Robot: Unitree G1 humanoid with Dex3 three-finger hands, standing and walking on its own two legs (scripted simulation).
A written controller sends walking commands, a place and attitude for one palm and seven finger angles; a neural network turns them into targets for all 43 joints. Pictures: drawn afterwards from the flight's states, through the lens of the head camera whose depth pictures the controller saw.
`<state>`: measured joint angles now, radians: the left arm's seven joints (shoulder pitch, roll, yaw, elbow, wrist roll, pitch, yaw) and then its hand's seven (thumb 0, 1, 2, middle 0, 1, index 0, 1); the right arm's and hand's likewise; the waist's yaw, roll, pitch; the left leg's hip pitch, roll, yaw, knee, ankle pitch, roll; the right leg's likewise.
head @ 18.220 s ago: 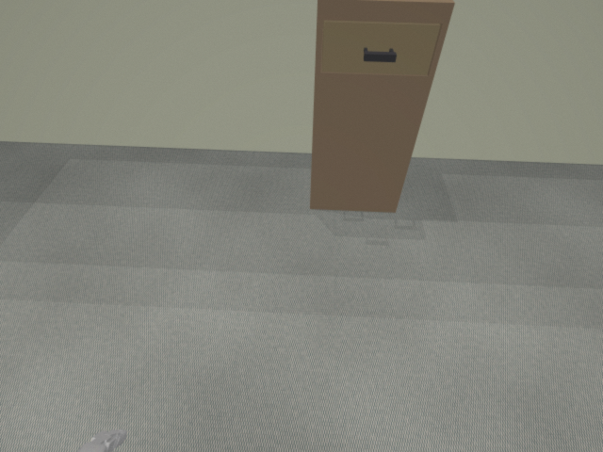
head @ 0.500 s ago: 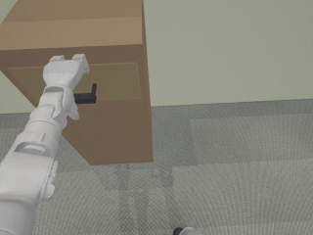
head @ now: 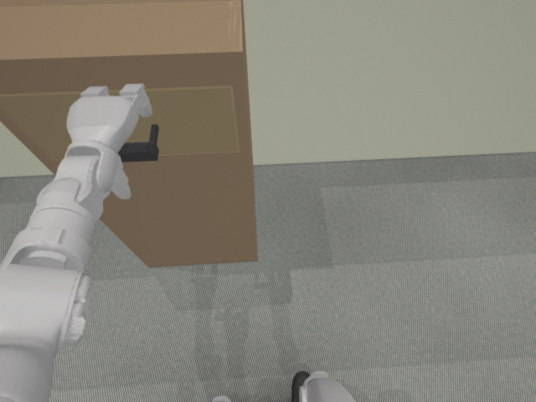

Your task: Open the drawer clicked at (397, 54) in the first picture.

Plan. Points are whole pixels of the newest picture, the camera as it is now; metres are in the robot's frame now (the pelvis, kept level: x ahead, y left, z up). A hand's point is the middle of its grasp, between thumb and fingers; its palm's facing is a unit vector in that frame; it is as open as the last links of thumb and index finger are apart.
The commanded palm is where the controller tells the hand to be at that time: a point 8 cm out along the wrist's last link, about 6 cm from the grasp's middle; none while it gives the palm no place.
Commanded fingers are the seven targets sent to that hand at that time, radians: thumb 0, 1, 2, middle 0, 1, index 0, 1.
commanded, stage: move the hooked fingers above the handle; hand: left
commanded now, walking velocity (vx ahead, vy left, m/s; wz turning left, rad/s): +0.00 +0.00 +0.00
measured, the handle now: (128, 142) +0.54 +0.22 +0.01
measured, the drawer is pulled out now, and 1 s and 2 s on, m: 0.00 0.00 0.00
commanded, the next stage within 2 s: lower the fingers behind the handle in 0.92 s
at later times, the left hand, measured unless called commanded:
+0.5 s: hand (103, 139) +0.50 +0.23 +0.07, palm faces -0.04 +0.01 -1.00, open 13.7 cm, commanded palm +0.48 +0.22 +0.13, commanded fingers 0.00 -0.50 0.30 -0.30 -1.20 -0.30 -1.20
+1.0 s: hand (122, 138) +0.50 +0.20 +0.07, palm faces -0.04 +0.00 -1.00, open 13.5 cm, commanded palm +0.48 +0.22 +0.13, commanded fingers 0.00 -0.50 0.30 -0.30 -1.20 -0.30 -1.20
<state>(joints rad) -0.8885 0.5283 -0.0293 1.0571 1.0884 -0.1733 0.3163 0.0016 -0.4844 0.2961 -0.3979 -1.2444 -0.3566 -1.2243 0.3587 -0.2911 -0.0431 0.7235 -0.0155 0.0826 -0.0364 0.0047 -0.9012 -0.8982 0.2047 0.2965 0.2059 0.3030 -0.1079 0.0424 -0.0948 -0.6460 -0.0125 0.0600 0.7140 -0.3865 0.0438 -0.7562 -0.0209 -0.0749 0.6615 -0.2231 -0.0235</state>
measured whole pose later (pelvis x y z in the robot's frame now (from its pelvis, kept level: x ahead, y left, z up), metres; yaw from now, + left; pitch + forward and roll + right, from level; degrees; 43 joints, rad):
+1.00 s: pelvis +0.02 -0.01 +0.01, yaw +0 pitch +15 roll +0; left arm -0.83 0.47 -0.05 1.02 1.08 -0.09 0.26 0.00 -0.49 0.30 -0.35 -1.21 -0.37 -1.22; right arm 0.29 -0.26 -0.04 0.69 0.00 0.10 -0.02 0.00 -0.90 -0.90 0.21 0.30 0.21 0.30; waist -0.07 0.06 -0.09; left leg -0.51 -0.01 0.06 0.62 -0.37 0.03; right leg -0.64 -0.01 -0.07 0.60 -0.23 -0.03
